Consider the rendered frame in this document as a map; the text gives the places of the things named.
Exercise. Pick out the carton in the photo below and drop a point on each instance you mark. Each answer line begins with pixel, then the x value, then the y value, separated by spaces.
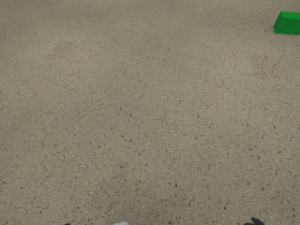
pixel 288 23

